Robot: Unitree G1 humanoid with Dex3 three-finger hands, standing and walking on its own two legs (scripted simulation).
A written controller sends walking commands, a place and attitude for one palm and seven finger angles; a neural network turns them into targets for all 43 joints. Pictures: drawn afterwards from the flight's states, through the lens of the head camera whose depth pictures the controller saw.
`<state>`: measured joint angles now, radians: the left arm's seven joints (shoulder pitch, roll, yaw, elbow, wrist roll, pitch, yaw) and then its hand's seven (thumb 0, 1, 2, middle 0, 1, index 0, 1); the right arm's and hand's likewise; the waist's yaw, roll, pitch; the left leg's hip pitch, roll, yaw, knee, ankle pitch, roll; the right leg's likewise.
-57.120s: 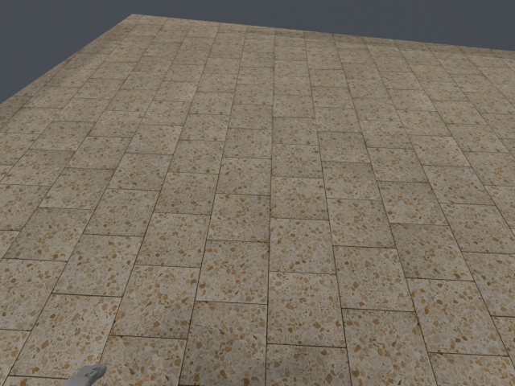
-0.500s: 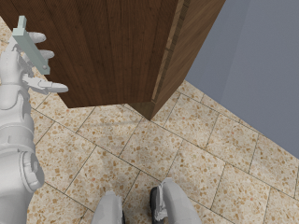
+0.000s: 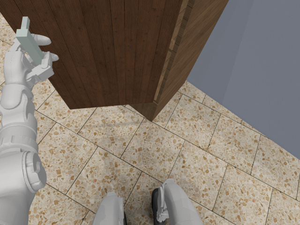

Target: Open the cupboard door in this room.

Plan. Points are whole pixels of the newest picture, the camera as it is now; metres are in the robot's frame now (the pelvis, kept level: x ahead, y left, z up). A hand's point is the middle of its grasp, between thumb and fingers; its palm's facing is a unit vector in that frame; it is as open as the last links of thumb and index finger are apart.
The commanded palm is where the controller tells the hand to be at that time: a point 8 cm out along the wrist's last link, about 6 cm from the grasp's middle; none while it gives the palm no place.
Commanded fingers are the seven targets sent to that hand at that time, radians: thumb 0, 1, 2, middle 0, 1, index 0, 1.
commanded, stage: close the thumb around the handle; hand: left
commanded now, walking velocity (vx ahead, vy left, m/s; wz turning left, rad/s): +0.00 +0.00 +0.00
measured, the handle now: (37, 48) +0.55 +0.25 +0.05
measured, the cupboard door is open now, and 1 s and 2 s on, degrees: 46 80 89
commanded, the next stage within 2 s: pull the door open along its arc in 0.06 s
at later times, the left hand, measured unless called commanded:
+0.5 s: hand (50, 82) +0.46 +0.21 +0.04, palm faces +0.03 -1.00 -0.01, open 5.7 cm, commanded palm +0.40 +0.25 +0.04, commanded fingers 0.00 0.90 0.90 -0.40 -1.35 -0.40 -1.35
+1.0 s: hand (89, 134) +0.33 +0.12 +0.04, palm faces +0.46 -0.89 +0.01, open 6.0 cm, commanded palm +0.26 +0.17 +0.04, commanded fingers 0.00 0.90 0.90 -0.40 -1.35 -0.40 -1.35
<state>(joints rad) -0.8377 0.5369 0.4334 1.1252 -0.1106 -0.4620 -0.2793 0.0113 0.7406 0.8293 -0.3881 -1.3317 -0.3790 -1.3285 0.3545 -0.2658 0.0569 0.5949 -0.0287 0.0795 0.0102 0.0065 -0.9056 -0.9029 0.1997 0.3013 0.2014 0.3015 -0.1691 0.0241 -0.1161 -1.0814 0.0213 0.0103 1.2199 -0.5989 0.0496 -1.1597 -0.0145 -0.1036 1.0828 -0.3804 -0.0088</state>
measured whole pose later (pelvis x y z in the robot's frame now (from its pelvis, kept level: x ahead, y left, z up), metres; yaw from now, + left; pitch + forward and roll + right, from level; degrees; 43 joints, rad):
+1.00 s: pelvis +0.01 -0.03 +0.02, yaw +2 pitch +19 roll +0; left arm 0.00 -0.04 0.00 0.31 0.02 -0.46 0.44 0.01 0.67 0.74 -0.38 -1.32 -0.38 -1.34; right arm 0.16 -0.16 0.02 0.51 -0.07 0.03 0.05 0.01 -0.91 -0.90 0.20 0.30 0.20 0.30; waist 0.00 0.00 -0.16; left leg -0.85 0.00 0.03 1.11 -0.59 0.01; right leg -0.98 -0.03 -0.08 1.07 -0.42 -0.04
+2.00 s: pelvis -0.01 -0.04 +0.01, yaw +4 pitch +17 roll +0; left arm 0.02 -0.08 -0.14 0.33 0.09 -0.44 0.57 0.00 -0.46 0.31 -0.26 -0.94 -0.27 -0.94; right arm 0.18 -0.19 0.00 0.59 -0.09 -0.06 0.02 0.01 -0.91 -0.90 0.20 0.30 0.20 0.30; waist -0.01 0.01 -0.16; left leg -0.87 -0.01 0.00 1.14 -0.56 0.00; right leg -0.98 -0.04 -0.11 1.10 -0.41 -0.06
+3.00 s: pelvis +0.00 -0.03 +0.00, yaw +3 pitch +17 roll +0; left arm 0.42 0.10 -0.14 -0.10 -0.06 -0.40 0.01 -0.01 -0.50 0.30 -0.18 -0.31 -0.20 -0.32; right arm 0.24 -0.21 0.03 0.42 -0.02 -0.06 0.00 0.02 -0.90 -0.90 0.20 0.30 0.20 0.30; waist 0.01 0.02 -0.16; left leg -0.91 -0.01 0.01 1.22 -0.62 0.01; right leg -1.02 -0.04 -0.10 1.18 -0.46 -0.04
